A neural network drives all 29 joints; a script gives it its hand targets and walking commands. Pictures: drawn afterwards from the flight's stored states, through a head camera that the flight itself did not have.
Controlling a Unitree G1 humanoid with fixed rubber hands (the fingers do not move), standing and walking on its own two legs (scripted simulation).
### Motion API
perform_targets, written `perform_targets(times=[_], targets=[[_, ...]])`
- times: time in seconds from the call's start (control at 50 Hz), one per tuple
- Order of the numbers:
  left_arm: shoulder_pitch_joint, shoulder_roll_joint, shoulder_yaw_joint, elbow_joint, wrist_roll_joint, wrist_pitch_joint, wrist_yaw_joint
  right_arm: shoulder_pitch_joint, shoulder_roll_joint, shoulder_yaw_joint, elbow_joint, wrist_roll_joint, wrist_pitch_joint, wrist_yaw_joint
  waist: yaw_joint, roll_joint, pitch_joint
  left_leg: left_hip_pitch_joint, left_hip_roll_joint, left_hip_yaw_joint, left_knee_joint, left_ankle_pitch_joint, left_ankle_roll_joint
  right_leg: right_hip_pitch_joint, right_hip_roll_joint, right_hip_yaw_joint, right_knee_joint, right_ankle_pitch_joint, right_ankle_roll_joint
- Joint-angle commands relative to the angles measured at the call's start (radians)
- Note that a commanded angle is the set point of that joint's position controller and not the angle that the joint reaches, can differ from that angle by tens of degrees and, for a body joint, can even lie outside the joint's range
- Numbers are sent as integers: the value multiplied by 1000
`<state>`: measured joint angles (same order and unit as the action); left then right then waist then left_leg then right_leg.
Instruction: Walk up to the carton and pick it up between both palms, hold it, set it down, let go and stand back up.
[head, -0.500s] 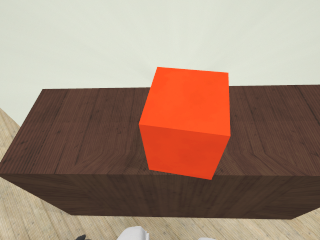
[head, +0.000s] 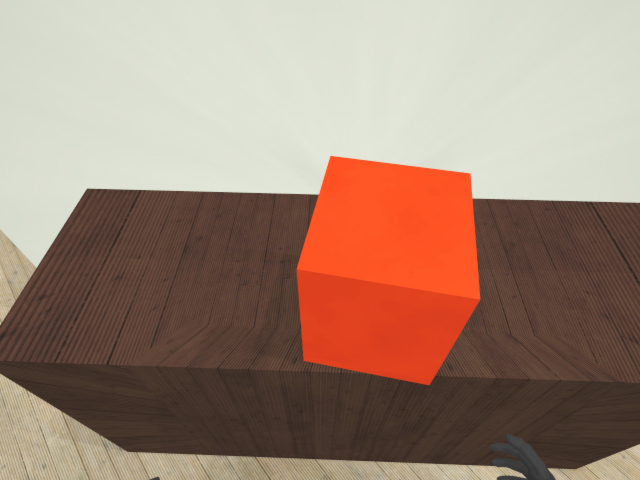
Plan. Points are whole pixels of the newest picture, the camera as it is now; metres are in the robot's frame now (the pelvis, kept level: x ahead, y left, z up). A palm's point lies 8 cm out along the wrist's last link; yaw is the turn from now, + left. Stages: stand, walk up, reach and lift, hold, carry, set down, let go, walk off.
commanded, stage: walk up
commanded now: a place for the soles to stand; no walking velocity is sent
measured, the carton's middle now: (381, 273) +0.40 -0.06 +0.00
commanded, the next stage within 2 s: reach and lift in 1.64 s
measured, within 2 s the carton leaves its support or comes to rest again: neither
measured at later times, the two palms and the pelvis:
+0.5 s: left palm out of the picture +0.09 +0.29 -0.11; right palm out of the picture +0.05 -0.26 -0.11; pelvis -0.01 +0.02 +0.00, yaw -4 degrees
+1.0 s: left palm out of the picture +0.12 +0.28 -0.10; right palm out of the picture +0.02 -0.24 -0.12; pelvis -0.01 +0.04 -0.01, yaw -13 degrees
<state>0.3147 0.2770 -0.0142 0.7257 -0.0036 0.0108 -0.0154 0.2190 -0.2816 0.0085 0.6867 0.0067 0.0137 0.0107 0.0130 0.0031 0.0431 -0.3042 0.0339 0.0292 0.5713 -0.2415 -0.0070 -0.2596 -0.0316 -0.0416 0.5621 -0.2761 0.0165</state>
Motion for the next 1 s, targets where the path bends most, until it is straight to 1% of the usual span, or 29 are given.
perform_targets(times=[0.0, 0.22, 0.24, 0.26, 0.28, 0.3, 0.34, 0.38, 0.42, 0.44, 0.46, 0.48, 0.5, 0.52, 0.54, 0.56, 0.58, 0.6, 0.62, 0.66, 0.68, 0.7, 0.74, 0.76, 0.8, 0.86, 0.92, 0.96, 0.98], targets=[[4, 146, 49, -88, -2, -25, 5, 12, -141, -46, -79, -2, -26, -7, -13, -20, -50, 37, 74, -100, -101, 47, 49, -25, -84, 108, -130, 41, -57], [-2, 145, 50, -74, -1, -24, 6, 55, -140, -47, -47, -5, -33, -5, -7, -11, -43, 5, 72, -108, -137, -5, 44, -2, -80, 107, -129, 2, -57], [53, 191, 73, -99, 27, -36, 22, 21, -190, -69, -52, -34, -14, 0, 13, 30, -13, 26, 36, -29, -27, 5, 53, -45, -125, 200, -160, 39, -78], [52, 226, 81, -93, 26, -40, 31, 30, -160, -65, -58, -43, -7, 2, -1, -12, -21, 23, 28, -23, 19, 15, 43, -50, -172, 256, -189, 67, -105], [17, 247, 89, -100, 27, -37, 37, 73, -130, -56, -53, -41, -2, 7, -24, -60, -23, 5, 26, -18, 18, -17, 39, -41, -196, 277, -195, 46, -129], [3, 247, 93, -113, 27, -34, 41, 84, -125, -54, -51, -39, 1, 10, -26, -83, -24, 16, 30, -19, 16, -32, 41, -59, -197, 284, -192, 24, -137], [-4, 226, 87, -131, 25, -28, 38, 75, -142, -64, -60, -36, 0, 15, -28, -100, -19, 59, 35, -30, 0, -32, 49, -119, -165, 260, -186, -5, -122], [-7, 208, 83, -145, 23, -24, 34, 84, -154, -69, -60, -30, -4, 17, -34, -90, -29, 83, 58, -49, -37, -20, 62, -136, -115, 213, -143, -5, -93], [10, 172, 77, -154, 20, -21, 31, 75, -187, -78, -60, -21, -4, 16, -30, -4, -35, 59, 111, -103, -116, -46, 98, -117, -40, 138, -34, 10, -59], [26, 145, 72, -155, 18, -20, 32, 64, -202, -81, -58, -15, -2, 15, -28, 57, -41, 30, 156, -142, -176, -58, 135, -89, 17, 77, 68, 6, -41], [53, 126, 71, -154, 16, -19, 35, 34, -216, -82, -61, -14, 4, 12, -15, 102, -32, -6, 198, -158, -209, -68, 173, -65, 55, 24, 139, -25, -30], [83, 119, 72, -153, 19, -20, 39, 2, -221, -80, -69, -15, 9, 10, -4, 131, -31, -44, 221, -154, -208, -57, 201, -38, 60, 22, 186, -73, -33], [105, 118, 75, -154, 20, -22, 43, -17, -218, -77, -74, -16, 14, 10, 4, 142, -29, -77, 231, -135, -197, -40, 213, -13, 54, 30, 201, -91, -40], [116, 123, 77, -159, 16, -27, 46, -27, -214, -72, -74, -16, 19, 11, 11, 138, -26, -89, 227, -108, -171, 0, 207, 5, 41, 48, 169, -73, -46], [122, 134, 78, -166, 13, -34, 49, -28, -212, -67, -71, -18, 25, 14, 17, 123, -31, -74, 211, -76, -122, 56, 185, 11, 17, 82, 98, -14, -51], [119, 156, 82, -176, 17, -42, 53, -20, -203, -62, -72, -20, 29, 18, 15, 79, -50, -55, 177, -39, -38, 106, 145, 14, -34, 166, 23, 87, -62], [95, 178, 82, -184, 27, -45, 47, 22, -152, -43, -79, -10, 24, 19, -14, -22, -107, -46, 122, 3, 44, 43, 84, 31, -108, 310, -64, 120, -90], [58, 243, 100, -181, 17, -40, 44, 27, -125, -35, -80, -13, 26, 17, -29, -93, -97, 6, 51, 20, 87, -28, 42, -54, -170, 413, -124, 94, -145], [31, 253, 104, -180, 16, -35, 42, 24, -128, -35, -75, -26, 28, 15, -33, -112, -73, 65, 45, -1, 73, -64, 39, -129, -181, 426, -150, 57, -165], [5, 206, 85, -186, 15, -28, 35, 26, -155, -45, -69, -24, 18, 13, -42, -102, -58, 140, 67, -23, -16, -61, 51, -198, -115, 330, -144, 18, -117], [9, 188, 78, -189, 15, -27, 33, 30, -169, -51, -62, -21, 11, 12, -45, -87, -47, 164, 94, -45, -60, -58, 65, -221, -74, 279, -120, -4, -86], [22, 167, 72, -190, 14, -27, 30, 31, -188, -56, -56, -18, 4, 11, -41, -54, -40, 143, 130, -75, -108, -79, 82, -201, -32, 227, -73, -8, -62], [65, 134, 69, -179, 14, -26, 28, 13, -200, -54, -44, -8, -2, 7, -16, 8, -47, 58, 201, -106, -198, -132, 123, -93, 31, 130, 41, -1, -38], [80, 127, 70, -177, 15, -27, 29, -4, -200, -53, -45, -8, -1, 4, -6, 24, -36, 23, 215, -97, -213, -151, 134, -65, 37, 114, 54, -10, -36], [91, 126, 75, -181, 16, -32, 31, -21, -197, -50, -47, -10, 5, 2, 1, 49, -16, -14, 209, -54, -216, -191, 130, -50, 30, 128, 46, -8, -42], [83, 137, 83, -189, 16, -39, 34, -18, -186, -47, -48, -10, 14, 4, -7, 61, -9, 2, 190, -7, -195, -209, 113, -76, 21, 161, 31, 15, -45], [76, 152, 90, -194, 16, -40, 39, -11, -182, -48, -49, -12, 19, 7, -15, 37, -22, 43, 176, 17, -152, -177, 107, -108, 11, 196, 17, 39, -49], [70, 168, 97, -191, 16, -39, 40, -3, -179, -46, -54, -14, 22, 8, -27, -6, -44, 61, 166, 22, -122, -145, 106, -118, 3, 231, 7, 50, -56], [69, 172, 99, -191, 17, -39, 40, 0, -181, -45, -54, -15, 24, 8, -25, -15, -43, 62, 161, 27, -105, -141, 103, -125, -4, 254, -1, 46, -63]])
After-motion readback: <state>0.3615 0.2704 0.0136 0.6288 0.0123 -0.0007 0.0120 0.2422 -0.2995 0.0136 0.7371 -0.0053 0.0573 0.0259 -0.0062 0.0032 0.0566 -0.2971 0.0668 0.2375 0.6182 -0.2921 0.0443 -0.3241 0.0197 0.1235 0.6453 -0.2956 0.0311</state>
